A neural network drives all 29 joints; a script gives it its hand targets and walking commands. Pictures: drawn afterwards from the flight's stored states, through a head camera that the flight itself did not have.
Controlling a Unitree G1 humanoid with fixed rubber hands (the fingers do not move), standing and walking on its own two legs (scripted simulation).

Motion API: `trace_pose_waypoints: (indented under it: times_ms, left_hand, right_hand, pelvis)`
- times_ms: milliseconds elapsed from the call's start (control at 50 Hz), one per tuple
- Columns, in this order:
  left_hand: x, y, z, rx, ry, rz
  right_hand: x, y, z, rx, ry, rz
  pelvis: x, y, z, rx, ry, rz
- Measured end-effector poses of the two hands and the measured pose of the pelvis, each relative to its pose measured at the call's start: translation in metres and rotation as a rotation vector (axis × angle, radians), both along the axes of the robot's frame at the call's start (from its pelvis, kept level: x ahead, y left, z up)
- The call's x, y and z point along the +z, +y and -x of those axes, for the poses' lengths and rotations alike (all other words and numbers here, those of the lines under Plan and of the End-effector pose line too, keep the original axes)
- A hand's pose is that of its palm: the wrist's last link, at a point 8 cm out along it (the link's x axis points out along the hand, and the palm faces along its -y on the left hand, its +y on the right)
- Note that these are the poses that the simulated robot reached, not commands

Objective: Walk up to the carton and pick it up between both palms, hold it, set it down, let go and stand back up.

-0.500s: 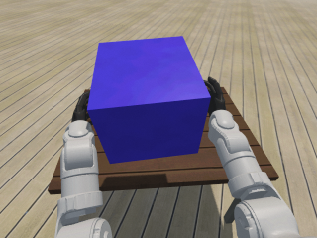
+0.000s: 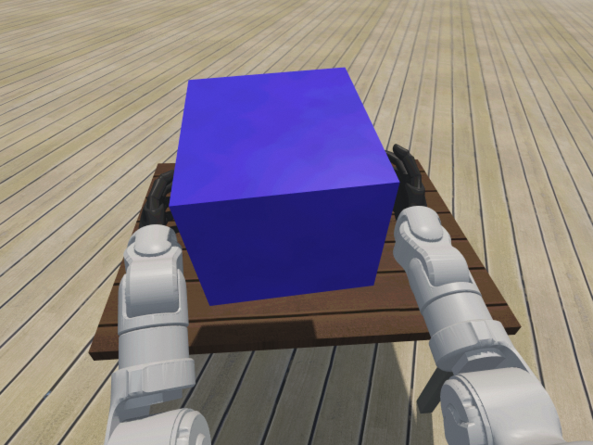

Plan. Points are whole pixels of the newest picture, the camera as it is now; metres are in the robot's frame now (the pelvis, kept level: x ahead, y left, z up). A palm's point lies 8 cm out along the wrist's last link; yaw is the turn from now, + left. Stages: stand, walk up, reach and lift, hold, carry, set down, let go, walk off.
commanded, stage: hold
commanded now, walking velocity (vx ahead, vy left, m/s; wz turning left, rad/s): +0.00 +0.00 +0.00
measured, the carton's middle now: (280, 181) +0.46 +0.01 +0.15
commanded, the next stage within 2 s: none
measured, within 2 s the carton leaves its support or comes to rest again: neither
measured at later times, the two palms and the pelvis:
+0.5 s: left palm (156, 232) +0.35 +0.18 +0.15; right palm (406, 206) +0.36 -0.15 +0.17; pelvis +0.00 +0.00 +0.00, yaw +0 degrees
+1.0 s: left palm (166, 233) +0.36 +0.17 +0.15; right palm (412, 212) +0.36 -0.16 +0.16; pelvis +0.00 -0.01 +0.00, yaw +0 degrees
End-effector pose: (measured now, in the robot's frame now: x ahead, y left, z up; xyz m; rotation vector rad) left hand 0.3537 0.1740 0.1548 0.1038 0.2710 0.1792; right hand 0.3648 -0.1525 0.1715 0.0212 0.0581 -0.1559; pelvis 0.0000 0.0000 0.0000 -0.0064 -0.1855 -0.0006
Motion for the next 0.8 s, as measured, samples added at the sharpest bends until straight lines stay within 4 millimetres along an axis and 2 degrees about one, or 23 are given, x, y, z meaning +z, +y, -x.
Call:
trace_pose_waypoints:
  times_ms: [640, 800]
  left_hand:
    - [-0.001, 0.0, 0.0, -0.001, 0.002, -0.003]
    - [-0.004, -0.004, -0.001, -0.003, 0.021, -0.011]
  right_hand:
    - [0.0, 0.0, 0.0, 0.0, -0.005, 0.002]
    - [-0.009, -0.004, 0.001, -0.006, 0.014, -0.013]
  pelvis:
    - [0.0, -0.001, -0.001, 0.004, -0.006, -0.001]
    - [0.0, -0.002, -0.001, 0.01, 0.006, -0.001]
